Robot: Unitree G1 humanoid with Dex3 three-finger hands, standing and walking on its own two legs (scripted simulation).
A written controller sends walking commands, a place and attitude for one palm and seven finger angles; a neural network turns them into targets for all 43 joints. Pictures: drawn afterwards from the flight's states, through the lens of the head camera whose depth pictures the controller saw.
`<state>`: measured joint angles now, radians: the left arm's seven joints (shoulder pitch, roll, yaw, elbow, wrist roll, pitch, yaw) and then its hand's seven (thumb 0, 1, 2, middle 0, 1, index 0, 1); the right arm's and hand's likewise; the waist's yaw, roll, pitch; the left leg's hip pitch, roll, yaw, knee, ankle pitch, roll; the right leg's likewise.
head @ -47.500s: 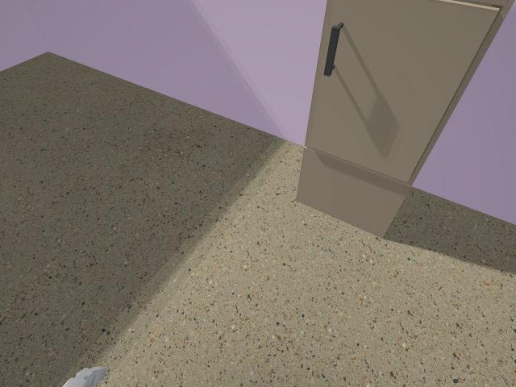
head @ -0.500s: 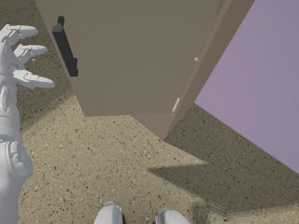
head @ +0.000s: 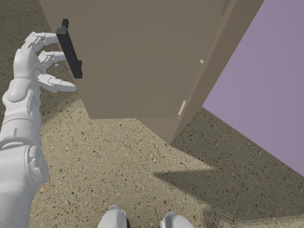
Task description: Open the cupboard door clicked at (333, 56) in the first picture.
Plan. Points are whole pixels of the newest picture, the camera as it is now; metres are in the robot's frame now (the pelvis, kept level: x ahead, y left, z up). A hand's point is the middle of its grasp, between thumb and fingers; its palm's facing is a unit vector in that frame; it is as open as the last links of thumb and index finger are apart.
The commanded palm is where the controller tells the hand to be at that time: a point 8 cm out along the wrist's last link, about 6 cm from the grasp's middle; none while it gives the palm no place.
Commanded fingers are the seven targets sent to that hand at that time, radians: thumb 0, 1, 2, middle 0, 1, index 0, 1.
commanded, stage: slide the fingers in behind the handle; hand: left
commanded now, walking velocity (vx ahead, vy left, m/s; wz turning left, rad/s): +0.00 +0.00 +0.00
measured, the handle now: (72, 51) +0.55 +0.18 +0.11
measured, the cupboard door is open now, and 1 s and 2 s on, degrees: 44 44 44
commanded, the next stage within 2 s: close the thumb around the handle in 1.20 s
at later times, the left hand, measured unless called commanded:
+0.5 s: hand (69, 66) +0.49 +0.18 +0.11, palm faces +0.00 -1.00 +0.01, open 14.0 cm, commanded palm +0.47 +0.23 +0.10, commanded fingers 0.00 -0.50 0.30 -0.30 -1.20 -0.30 -1.20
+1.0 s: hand (79, 65) +0.50 +0.16 +0.10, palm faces +0.02 -1.00 +0.01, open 14.0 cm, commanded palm +0.48 +0.21 +0.10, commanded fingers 0.00 -0.50 0.30 -0.30 -1.20 -0.30 -1.20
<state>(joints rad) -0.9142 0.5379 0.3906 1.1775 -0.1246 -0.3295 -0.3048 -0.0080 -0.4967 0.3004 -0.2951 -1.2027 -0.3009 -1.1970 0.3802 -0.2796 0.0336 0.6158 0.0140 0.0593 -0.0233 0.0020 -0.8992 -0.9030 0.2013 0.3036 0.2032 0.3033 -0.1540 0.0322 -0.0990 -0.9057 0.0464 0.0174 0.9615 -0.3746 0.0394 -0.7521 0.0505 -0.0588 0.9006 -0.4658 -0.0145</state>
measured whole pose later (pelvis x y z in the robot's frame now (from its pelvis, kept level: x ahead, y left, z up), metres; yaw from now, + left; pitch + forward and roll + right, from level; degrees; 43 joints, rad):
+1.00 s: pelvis +0.00 -0.01 +0.00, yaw +0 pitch +18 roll -3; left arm -0.90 0.45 0.36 1.17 -0.11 -0.35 -0.20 -0.01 -0.50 0.30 -0.30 -1.20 -0.30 -1.20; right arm 0.40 -0.27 0.02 0.64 0.01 0.05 0.00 0.00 -0.90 -0.90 0.20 0.30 0.20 0.30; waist -0.16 0.04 -0.10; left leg -0.88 0.05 0.02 0.95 -0.37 0.02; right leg -0.75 0.06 -0.05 0.91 -0.47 -0.03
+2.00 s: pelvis +0.00 -0.02 +0.00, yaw +0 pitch +18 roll -2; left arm -0.90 0.44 0.34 1.16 -0.12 -0.36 -0.19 0.01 0.76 0.84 -0.38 -1.34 -0.38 -1.34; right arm 0.41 -0.27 0.01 0.65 0.01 0.06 0.00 0.00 -0.90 -0.90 0.20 0.30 0.20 0.30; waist -0.15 0.04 -0.11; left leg -0.88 0.05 0.01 0.94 -0.37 0.02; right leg -0.74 0.06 -0.06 0.91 -0.48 -0.03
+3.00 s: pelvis +0.02 -0.04 +0.02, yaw +2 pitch +4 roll +1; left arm 0.27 -0.06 -0.26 -0.11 0.05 -0.04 0.46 0.01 0.67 0.72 -0.35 -1.31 -0.37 -1.33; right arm 0.17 -0.16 0.04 0.47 -0.04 0.12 0.04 0.01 -0.90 -0.90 0.20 0.30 0.20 0.30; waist -0.02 0.05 -0.12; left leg -0.50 0.02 0.01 0.79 -0.36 -0.02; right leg -0.38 0.04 -0.06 0.80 -0.49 -0.07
